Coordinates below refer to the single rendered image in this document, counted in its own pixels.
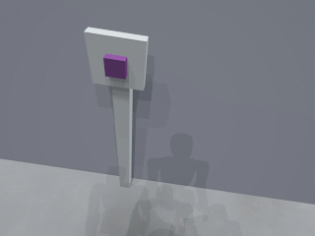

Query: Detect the panel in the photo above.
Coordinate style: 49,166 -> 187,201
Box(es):
84,27 -> 149,188

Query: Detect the button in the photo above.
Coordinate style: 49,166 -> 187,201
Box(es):
103,53 -> 127,80

